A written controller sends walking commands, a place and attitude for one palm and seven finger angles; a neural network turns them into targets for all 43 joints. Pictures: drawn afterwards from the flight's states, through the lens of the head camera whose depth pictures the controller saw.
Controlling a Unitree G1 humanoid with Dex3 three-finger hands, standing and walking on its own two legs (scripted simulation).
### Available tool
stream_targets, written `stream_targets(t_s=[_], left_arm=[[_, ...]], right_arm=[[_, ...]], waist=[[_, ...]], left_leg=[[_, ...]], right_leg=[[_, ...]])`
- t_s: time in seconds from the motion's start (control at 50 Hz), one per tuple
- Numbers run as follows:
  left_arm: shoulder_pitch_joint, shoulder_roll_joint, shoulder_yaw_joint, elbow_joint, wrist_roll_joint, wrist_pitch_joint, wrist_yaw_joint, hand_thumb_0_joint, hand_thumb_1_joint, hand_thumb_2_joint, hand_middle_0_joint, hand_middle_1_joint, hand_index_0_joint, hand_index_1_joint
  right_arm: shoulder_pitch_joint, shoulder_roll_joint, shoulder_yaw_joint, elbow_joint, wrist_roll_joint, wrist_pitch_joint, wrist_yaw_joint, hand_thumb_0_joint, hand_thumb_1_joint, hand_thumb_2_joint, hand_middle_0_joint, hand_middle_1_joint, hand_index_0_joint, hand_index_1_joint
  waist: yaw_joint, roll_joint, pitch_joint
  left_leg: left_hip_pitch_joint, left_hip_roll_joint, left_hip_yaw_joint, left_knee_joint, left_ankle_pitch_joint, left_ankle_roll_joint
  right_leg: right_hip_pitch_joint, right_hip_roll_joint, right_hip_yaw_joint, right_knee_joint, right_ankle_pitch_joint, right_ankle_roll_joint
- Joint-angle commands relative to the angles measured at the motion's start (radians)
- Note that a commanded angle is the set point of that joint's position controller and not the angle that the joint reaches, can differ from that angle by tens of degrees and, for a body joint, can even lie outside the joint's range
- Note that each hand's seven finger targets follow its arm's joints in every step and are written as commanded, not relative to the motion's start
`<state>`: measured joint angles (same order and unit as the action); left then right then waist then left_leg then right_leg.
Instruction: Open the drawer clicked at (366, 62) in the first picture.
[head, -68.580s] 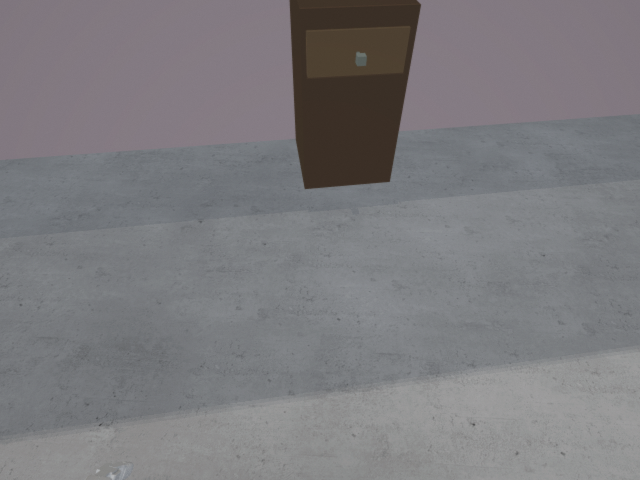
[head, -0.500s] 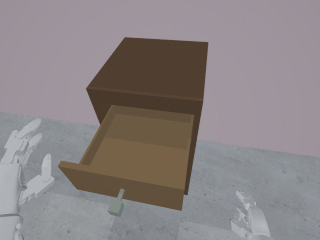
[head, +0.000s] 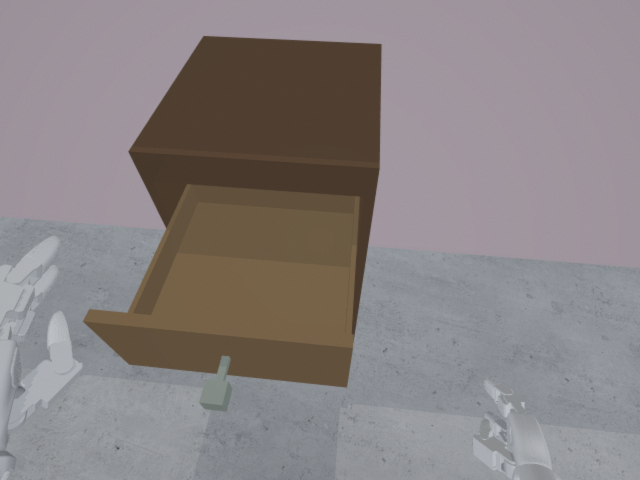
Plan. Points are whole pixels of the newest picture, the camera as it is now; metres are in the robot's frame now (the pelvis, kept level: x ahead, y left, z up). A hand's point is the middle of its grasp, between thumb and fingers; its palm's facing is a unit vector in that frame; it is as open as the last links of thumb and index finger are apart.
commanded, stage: step back with the hand held close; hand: left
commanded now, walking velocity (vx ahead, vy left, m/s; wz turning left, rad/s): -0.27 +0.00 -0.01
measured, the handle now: (219, 382) +0.27 +0.17 -0.12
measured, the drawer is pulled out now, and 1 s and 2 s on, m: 0.29 0.29 0.29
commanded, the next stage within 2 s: stop stepping back and stand still in 0.90 s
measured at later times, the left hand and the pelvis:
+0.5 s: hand out of the picture +0.11 +0.22 +0.15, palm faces +0.38 -0.83 -0.41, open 7.4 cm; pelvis -0.07 -0.01 -0.01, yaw +2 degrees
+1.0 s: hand out of the picture +0.02 +0.21 +0.16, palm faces +0.32 -0.82 -0.48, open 7.4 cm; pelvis -0.18 -0.03 -0.01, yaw +1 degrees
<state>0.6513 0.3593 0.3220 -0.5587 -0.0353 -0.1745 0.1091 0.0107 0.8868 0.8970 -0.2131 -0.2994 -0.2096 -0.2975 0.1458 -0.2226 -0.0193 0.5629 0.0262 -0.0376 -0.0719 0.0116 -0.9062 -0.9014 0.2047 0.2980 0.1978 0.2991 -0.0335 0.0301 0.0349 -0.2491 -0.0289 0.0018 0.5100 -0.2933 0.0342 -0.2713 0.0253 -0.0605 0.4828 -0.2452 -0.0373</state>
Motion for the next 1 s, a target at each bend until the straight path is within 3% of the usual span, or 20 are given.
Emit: stream_targets(t_s=[0.0, 0.14, 0.22, 0.28, 0.32, 0.36, 0.44, 0.48, 0.5, 0.56, 0.6, 0.64, 0.7, 0.72, 0.8, 0.82, 0.84, 0.86, 0.9, 0.98], left_arm=[[0.027, 0.235, 0.202, -0.309, -0.009, -0.087, 0.039, 0.0, 0.9, 0.9, -0.2, -0.3, -0.2, -0.3], [0.062, 0.189, 0.179, -0.289, 0.002, -0.09, 0.079, 0.0, 0.9, 0.9, -0.2, -0.3, -0.2, -0.3], [0.039, 0.155, 0.15, -0.263, -0.004, -0.086, 0.086, 0.0, 0.9, 0.9, -0.2, -0.3, -0.2, -0.3], [0.003, 0.145, 0.132, -0.258, -0.011, -0.078, 0.083, 0.0, 0.9, 0.9, -0.2, -0.3, -0.2, -0.3], [-0.043, 0.152, 0.125, -0.25, -0.003, -0.074, 0.092, 0.0, 0.9, 0.9, -0.2, -0.3, -0.2, -0.3], [-0.038, 0.158, 0.12, -0.248, -0.007, -0.072, 0.099, 0.0, 0.9, 0.9, -0.2, -0.3, -0.2, -0.3], [-0.032, 0.185, 0.145, -0.267, 0.005, -0.088, 0.096, 0.0, 0.9, 0.9, -0.2, -0.3, -0.2, -0.3], [-0.07, 0.197, 0.159, -0.309, 0.016, -0.115, 0.097, 0.0, 0.9, 0.9, -0.2, -0.3, -0.2, -0.3], [-0.07, 0.201, 0.164, -0.292, 0.018, -0.114, 0.098, 0.0, 0.9, 0.9, -0.2, -0.3, -0.2, -0.3], [-0.044, 0.206, 0.186, -0.282, 0.0, -0.122, 0.077, 0.0, 0.9, 0.9, -0.2, -0.3, -0.2, -0.3], [-0.03, 0.203, 0.182, -0.274, -0.007, -0.114, 0.062, 0.0, 0.9, 0.9, -0.2, -0.3, -0.2, -0.3], [-0.058, 0.197, 0.166, -0.239, -0.01, -0.114, 0.043, 0.0, 0.9, 0.9, -0.2, -0.3, -0.2, -0.3], [-0.071, 0.194, 0.15, -0.229, -0.02, -0.11, 0.043, 0.0, 0.9, 0.9, -0.2, -0.3, -0.2, -0.3], [-0.049, 0.2, 0.156, -0.229, -0.016, -0.109, 0.043, 0.0, 0.9, 0.9, -0.2, -0.3, -0.2, -0.3], [0.02, 0.228, 0.207, -0.244, -0.006, -0.112, 0.046, 0.0, 0.9, 0.9, -0.2, -0.3, -0.2, -0.3], [0.006, 0.213, 0.186, -0.28, -0.004, -0.121, 0.044, 0.0, 0.9, 0.9, -0.2, -0.3, -0.2, -0.3], [-0.022, 0.208, 0.177, -0.323, 0.0, -0.135, 0.045, 0.0, 0.9, 0.9, -0.2, -0.3, -0.2, -0.3], [-0.036, 0.215, 0.184, -0.339, 0.005, -0.141, 0.05, 0.0, 0.9, 0.9, -0.2, -0.3, -0.2, -0.3], [0.008, 0.204, 0.187, -0.291, -0.015, -0.152, 0.048, 0.0, 0.9, 0.9, -0.2, -0.3, -0.2, -0.3], [-0.031, 0.169, 0.165, -0.347, -0.019, -0.127, 0.043, 0.0, 0.9, 0.9, -0.2, -0.3, -0.2, -0.3]], right_arm=[[-0.109, -0.101, -0.032, -0.187, 0.0, -0.054, -0.015, 0.0, -0.9, -0.9, 0.2, 0.3, 0.2, 0.3], [-0.043, -0.099, -0.036, -0.169, -0.052, -0.101, -0.029, 0.0, -0.9, -0.9, 0.2, 0.3, 0.2, 0.3], [-0.008, -0.111, -0.039, -0.149, -0.049, -0.12, -0.027, 0.0, -0.9, -0.9, 0.2, 0.3, 0.2, 0.3], [-0.019, -0.118, -0.038, -0.157, -0.042, -0.118, -0.027, 0.0, -0.9, -0.9, 0.2, 0.3, 0.2, 0.3], [0.008, -0.114, -0.042, -0.136, -0.043, -0.113, -0.026, 0.0, -0.9, -0.9, 0.2, 0.3, 0.2, 0.3], [0.013, -0.106, -0.042, -0.124, -0.041, -0.097, -0.024, 0.0, -0.9, -0.9, 0.2, 0.3, 0.2, 0.3], [-0.033, -0.083, -0.005, -0.131, -0.041, -0.099, -0.029, 0.0, -0.9, -0.9, 0.2, 0.3, 0.2, 0.3], [-0.063, -0.101, -0.011, -0.141, -0.041, -0.124, -0.026, 0.0, -0.9, -0.9, 0.2, 0.3, 0.2, 0.3], [-0.062, -0.085, -0.02, -0.127, -0.044, -0.135, -0.022, 0.0, -0.9, -0.9, 0.2, 0.3, 0.2, 0.3], [-0.051, -0.092, -0.033, -0.13, -0.031, -0.147, -0.006, 0.0, -0.9, -0.9, 0.2, 0.3, 0.2, 0.3], [-0.039, -0.106, -0.039, -0.114, -0.017, -0.153, 0.004, 0.0, -0.9, -0.9, 0.2, 0.3, 0.2, 0.3], [-0.048, -0.117, -0.041, -0.108, -0.006, -0.155, 0.012, 0.0, -0.9, -0.9, 0.2, 0.3, 0.2, 0.3], [-0.023, -0.107, -0.055, -0.086, 0.001, -0.147, 0.027, 0.0, -0.9, -0.9, 0.2, 0.3, 0.2, 0.3], [-0.036, -0.097, -0.049, -0.087, -0.004, -0.138, 0.029, 0.0, -0.9, -0.9, 0.2, 0.3, 0.2, 0.3], [-0.078, -0.06, -0.013, -0.103, -0.016, -0.106, 0.01, 0.0, -0.9, -0.9, 0.2, 0.3, 0.2, 0.3], [-0.073, -0.072, -0.019, -0.105, -0.017, -0.104, 0.002, 0.0, -0.9, -0.9, 0.2, 0.3, 0.2, 0.3], [-0.091, -0.1, -0.034, -0.124, -0.027, -0.112, 0.0, 0.0, -0.9, -0.9, 0.2, 0.3, 0.2, 0.3], [-0.074, -0.084, -0.041, -0.116, -0.041, -0.124, 0.002, 0.0, -0.9, -0.9, 0.2, 0.3, 0.2, 0.3], [-0.056, -0.079, -0.055, -0.091, -0.036, -0.16, 0.007, 0.0, -0.9, -0.9, 0.2, 0.3, 0.2, 0.3], [-0.025, -0.096, -0.059, -0.068, -0.02, -0.178, 0.027, 0.0, -0.9, -0.9, 0.2, 0.3, 0.2, 0.3]], waist=[[0.03, 0.027, -0.202], [0.028, 0.147, -0.145], [0.017, 0.099, -0.151], [0.005, -0.031, -0.133], [-0.011, -0.155, -0.095], [0.01, -0.225, -0.113], [0.005, -0.06, -0.081], [0.025, 0.22, -0.055], [0.017, 0.237, -0.073], [0.039, 0.12, -0.091], [0.037, 0.028, -0.137], [0.026, -0.089, -0.138], [0.024, -0.189, -0.163], [0.034, -0.176, -0.173], [0.019, -0.149, -0.135], [0.012, -0.051, -0.138], [0.023, 0.167, -0.133], [0.01, 0.238, -0.154], [0.014, 0.196, -0.195], [0.034, 0.193, -0.169]], left_leg=[[-0.012, 0.151, -0.153, -0.068, 0.384, 0.02], [-0.163, 0.247, -0.23, -0.16, 0.404, 0.038], [-0.164, 0.236, -0.2, -0.076, 0.361, 0.043], [-0.179, 0.14, -0.172, 0.052, 0.092, 0.011], [-0.112, 0.044, -0.117, 0.212, -0.204, -0.015], [-0.026, 0.02, -0.066, 0.366, -0.203, -0.023], [-0.017, 0.076, -0.057, -0.078, -0.075, 0.004], [-0.233, 0.292, -0.312, -0.232, 0.024, 0.1], [-0.234, 0.334, -0.29, -0.21, 0.203, 0.111], [-0.311, 0.314, -0.212, -0.157, 0.109, 0.1], [-0.167, 0.269, -0.145, -0.016, 0.334, 0.058], [-0.161, 0.157, -0.066, 0.089, 0.179, 0.002], [-0.113, 0.028, -0.011, 0.349, -0.12, -0.036], [-0.124, 0.031, -0.026, 0.387, -0.162, -0.031], [-0.038, 0.061, 0.011, -0.06, -0.004, -0.023], [-0.021, 0.125, -0.041, -0.185, 0.114, -0.002], [-0.068, 0.3, -0.249, -0.224, 0.257, 0.069], [-0.065, 0.401, -0.272, -0.196, 0.452, 0.116], [-0.107, 0.408, -0.189, -0.188, 0.425, 0.131], [0.036, 0.352, -0.087, -0.079, 0.621, 0.088]], right_leg=[[0.114, -0.144, 0.129, 0.001, 0.307, -0.005], [0.1, -0.056, 0.061, 0.161, -0.093, 0.017], [0.096, -0.077, 0.096, 0.113, -0.025, 0.007], [0.01, -0.184, 0.256, -0.035, 0.113, -0.05], [-0.161, -0.301, 0.406, -0.222, -0.173, -0.104], [-0.203, -0.367, 0.387, -0.288, -0.284, -0.13], [-0.113, -0.212, 0.199, -0.079, -0.065, -0.035], [0.001, -0.056, 0.102, 0.199, -0.099, 0.037], [0.004, -0.044, 0.082, 0.29, -0.146, 0.044], [0.063, -0.053, 0.105, 0.293, -0.187, 0.034], [0.073, -0.089, 0.114, 0.086, 0.084, 0.032], [0.048, -0.188, 0.229, -0.031, 0.345, -0.018], [-0.058, -0.38, 0.426, -0.211, 0.213, -0.129], [-0.034, -0.389, 0.393, -0.21, 0.194, -0.144], [-0.04, -0.225, 0.173, -0.052, 0.245, -0.036], [-0.029, -0.163, 0.13, 0.057, 0.206, 0.009], [-0.066, -0.075, 0.091, 0.22, 0.059, 0.045], [-0.116, -0.044, 0.084, 0.377, -0.205, 0.05], [-0.11, -0.031, 0.112, 0.575, -0.289, 0.044], [-0.105, -0.047, 0.05, 0.327, -0.191, 0.053]])
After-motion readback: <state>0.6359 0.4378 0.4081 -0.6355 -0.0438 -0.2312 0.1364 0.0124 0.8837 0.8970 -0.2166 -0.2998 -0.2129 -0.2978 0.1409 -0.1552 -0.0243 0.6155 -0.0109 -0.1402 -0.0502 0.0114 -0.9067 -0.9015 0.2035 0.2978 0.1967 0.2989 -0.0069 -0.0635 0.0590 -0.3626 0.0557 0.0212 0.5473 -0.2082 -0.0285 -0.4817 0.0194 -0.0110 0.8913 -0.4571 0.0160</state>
